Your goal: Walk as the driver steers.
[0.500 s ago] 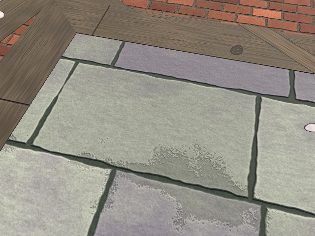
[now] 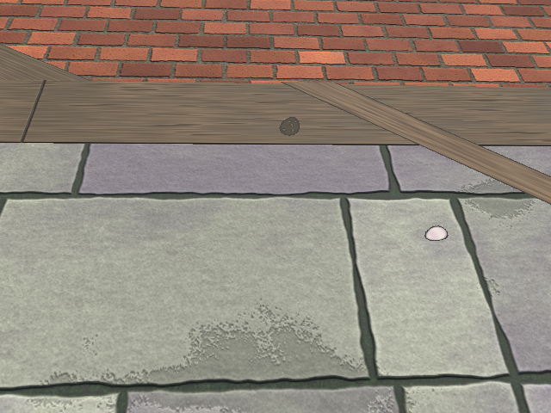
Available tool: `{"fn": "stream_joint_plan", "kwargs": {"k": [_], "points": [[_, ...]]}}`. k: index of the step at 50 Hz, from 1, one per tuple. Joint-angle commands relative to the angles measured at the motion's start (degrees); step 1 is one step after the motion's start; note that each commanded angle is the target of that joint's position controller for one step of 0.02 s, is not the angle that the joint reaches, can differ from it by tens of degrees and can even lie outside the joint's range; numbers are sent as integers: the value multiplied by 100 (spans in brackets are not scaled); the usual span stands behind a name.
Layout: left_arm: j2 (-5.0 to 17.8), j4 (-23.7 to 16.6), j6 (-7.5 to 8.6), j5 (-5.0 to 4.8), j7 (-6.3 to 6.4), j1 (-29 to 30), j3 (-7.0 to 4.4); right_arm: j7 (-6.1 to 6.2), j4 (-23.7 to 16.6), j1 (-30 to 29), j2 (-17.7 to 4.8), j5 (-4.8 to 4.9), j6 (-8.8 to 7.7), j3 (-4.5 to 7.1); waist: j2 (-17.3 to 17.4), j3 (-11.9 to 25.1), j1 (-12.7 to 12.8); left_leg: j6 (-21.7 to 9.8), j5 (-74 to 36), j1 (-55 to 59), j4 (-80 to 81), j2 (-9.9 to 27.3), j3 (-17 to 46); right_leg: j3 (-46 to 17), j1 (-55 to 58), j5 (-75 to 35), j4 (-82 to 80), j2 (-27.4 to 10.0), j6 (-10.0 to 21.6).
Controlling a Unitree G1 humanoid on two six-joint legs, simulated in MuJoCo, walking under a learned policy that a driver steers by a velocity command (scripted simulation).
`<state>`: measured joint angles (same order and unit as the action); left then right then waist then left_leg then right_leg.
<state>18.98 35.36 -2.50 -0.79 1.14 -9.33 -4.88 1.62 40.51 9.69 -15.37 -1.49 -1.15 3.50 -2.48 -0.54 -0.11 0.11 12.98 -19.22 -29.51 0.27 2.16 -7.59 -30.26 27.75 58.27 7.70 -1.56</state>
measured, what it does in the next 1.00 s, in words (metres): steps on the spot: right foot, then left foot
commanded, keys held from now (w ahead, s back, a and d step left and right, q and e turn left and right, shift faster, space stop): e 0.22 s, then no key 0.78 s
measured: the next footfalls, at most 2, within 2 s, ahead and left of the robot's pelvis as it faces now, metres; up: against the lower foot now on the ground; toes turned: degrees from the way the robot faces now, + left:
right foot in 0.30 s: +0.02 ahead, -0.14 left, +0.00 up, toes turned -12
left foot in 0.68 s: +0.05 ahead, +0.09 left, +0.00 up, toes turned -14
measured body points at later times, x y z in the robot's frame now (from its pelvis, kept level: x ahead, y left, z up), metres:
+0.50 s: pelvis -0.01 -0.04 +0.01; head +0.01 -0.08 +0.45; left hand +0.21 +0.17 -0.07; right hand +0.05 -0.35 -0.12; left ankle +0.01 +0.11 -0.67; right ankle -0.02 -0.14 -0.74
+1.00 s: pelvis -0.01 -0.02 +0.00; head +0.00 -0.02 +0.45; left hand +0.17 +0.20 -0.12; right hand +0.04 -0.30 -0.12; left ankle +0.01 +0.10 -0.74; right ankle -0.02 -0.14 -0.74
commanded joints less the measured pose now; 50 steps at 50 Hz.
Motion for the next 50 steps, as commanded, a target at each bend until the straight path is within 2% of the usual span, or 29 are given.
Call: {"fn": "stream_joint_plan", "kwargs": {"k": [1, 3, 6, 8, 11, 12, 13, 14, 15, 16, 17, 18, 19, 20, 21, 24, 26, 30, 32, 33, 34, 35, 36, 37, 38, 40, 44, 50], "points": [[569, -209, -76, -29, 19, -374, -235, 74, -499, -330, -709, 95, -12, 175, 932, 423, 134, -1061, -2517, 1080, 821, 1486, 1059, 124, -757, -205, 1377, -450, -315], [346, -349, -98, -78, -6, -123, -157, 109, -467, -216, -771, 52, 60, 201, 1133, 351, 2, -1075, -2371, 1161, 943, 1298, 618, 457, -727, -489, 891, -529, -394], [215, -545, -82, -60, -54, 210, -90, 141, -415, -48, -940, 47, 137, 276, 1355, 518, -202, -1193, -2335, 1490, 930, 1485, 428, 625, -459, -468, -49, -761, -432], [184, -606, -77, -38, -108, 252, -63, 111, -415, -110, -1089, 81, 154, 336, 1432, 598, -231, -1212, -2319, 1354, 936, 1603, 266, 789, 53, -449, -667, -856, -353], [309, -617, -111, -43, -178, 152, -119, 40, -373, -140, -1185, 168, 140, 380, 1500, 596, -216, -1174, -2117, 1257, 857, 1747, 167, 1021, 579, -556, -1445, -831, -174], [298, -607, -118, -37, -198, 97, -127, 23, -340, -138, -1201, 214, 131, 381, 1483, 571, -181, -1129, -2057, 1211, 757, 1756, 174, 1043, 783, -670, -1837, -800, -72], [253, -542, -114, -27, -215, -83, -136, 11, -313, -208, -1197, 276, 132, 374, 1408, 565, -44, -1023, -1985, 1119, 569, 1702, 97, 1121, 1130, -1047, -2466, -721, 71], [237, -422, -103, -7, -214, -351, -157, 3, -264, -211, -1109, 331, 132, 343, 1288, 587, 93, -827, -1794, 904, 279, 1579, -44, 1198, 1669, -1592, -3212, -582, 250], [386, -385, -86, 15, -173, -506, -201, -28, -125, 89, -881, 296, 112, 275, 805, 649, 95, -421, -1158, 341, -241, 1342, -362, 800, 2468, -2412, -3680, -735, 430], [980, -493, -57, 53, -74, -618, -306, -94, -286, 166, -405, -30, 80, 97, -972, 855, -96, 200, 1273, -1008, -1827, 716, -948, -1110, 3485, -4569, -3668, -2268, 910], [1031, -539, 49, 244, -103, -535, -261, -31, -463, -305, -579, 6, 79, 143, -1436, 824, 185, 401, 2574, -1663, -2863, 261, -434, -1836, 2831, -5067, -3712, -3119, 2008], [782, -498, 162, 293, -132, -528, -185, 11, -426, -485, -900, 117, 108, 237, -864, 779, 333, 403, 2435, -1603, -3439, 369, -84, -1501, 2597, -4614, -3816, -2848, 2062], [625, -413, 236, 256, -132, -287, -121, 23, -354, -434, -899, 177, 144, 260, -715, 613, 174, 366, 2067, -1609, -3540, 400, 13, -1076, 2471, -4212, -3804, -2492, 1770], [555, -404, 259, 178, -116, -44, -98, 59, -203, -290, -855, 158, 182, 271, -531, 555, 69, 379, 1720, -1590, -3459, 431, 49, -813, 2434, -3869, -3805, -2233, 1516], [469, -389, 267, 109, -94, 155, -51, 79, -152, -202, -873, 117, 219, 284, -562, 488, -12, 429, 1389, -1460, -3423, 423, 55, -645, 2288, -4044, -3804, -2127, 1431], [212, -302, 276, 152, -35, 281, 58, 39, -18, 54, -650, 161, 224, 219, -545, 629, -136, 517, 859, -900, -2952, 351, -11, -288, 2172, -4169, -3809, -1891, 1400], [205, -233, 265, 151, -21, 276, 60, 20, -33, -93, -493, 158, 222, 136, -549, 573, -33, 508, 830, -603, -2103, 371, -33, -277, 2190, -3788, -3795, -1843, 1376], [291, -40, 221, 160, -54, 179, 55, -9, -36, -162, -554, 173, 216, 105, -582, 415, 120, 429, 985, -8, -962, 287, -130, -640, 2032, -3016, -3816, -1960, 1512], [158, 55, 221, 100, -68, 315, 124, -35, 92, 84, -472, 148, 177, 74, -450, 325, -93, 311, 142, 590, 192, 221, -208, -636, 1790, -2576, -3729, -1815, 1331], [74, 155, 247, 85, -78, 182, 157, -53, 137, 173, -501, 71, 147, 54, -262, 322, -148, 216, -685, 1051, 721, 283, -92, -585, 1593, -2300, -3711, -1680, 1090], [-7, 224, 293, 161, -91, 10, 185, -43, 132, 250, -727, 6, 122, 75, 73, 421, -44, 86, -1601, 1464, 686, 646, 309, -428, 1393, -1869, -3548, -1432, 794], [50, 239, 337, 211, -133, -223, 145, -36, 181, 156, -1084, 58, 116, 160, 741, 364, 289, -142, -1502, 1296, 347, 762, 293, -29, 1345, -1450, -3539, -1036, 577], [53, 263, 329, 239, -125, 2, 159, -77, 204, 33, -817, 111, 91, 127, 911, 314, 141, -278, -534, 737, 471, 666, 301, 224, 1709, -1324, -3442, -842, 386], [122, 267, 304, 214, -107, 220, 135, -102, 185, -56, -599, 78, 54, 60, 818, 178, 53, -220, -119, 501, 589, 586, 273, 247, 1826, -1379, -3316, -833, 345], [69, 280, 269, 185, -76, 288, 131, -98, 213, -102, -552, 38, 22, 39, 790, 162, 50, -125, -49, 415, 624, 537, 232, 244, 1878, -1505, -3260, -865, 381], [29, 334, 197, 174, -43, 222, 126, -86, 267, -51, -496, 47, -51, 4, 720, 95, 35, -34, -135, 434, 585, 474, 168, 197, 1826, -1737, -3258, -891, 434], [-55, 516, 202, 158, -25, 120, 117, -31, 381, 76, -499, 73, -60, -28, 436, 64, -9, -34, -103, 499, 511, 413, 118, 192, 1784, -1811, -3284, -903, 417], [-50, 841, 221, 136, 17, -30, 88, -3, 562, 115, -463, 87, -52, -65, 234, 41, -17, -62, -182, 542, 498, 349, 81, 214, 1858, -2022, -3286, -909, 339]]}}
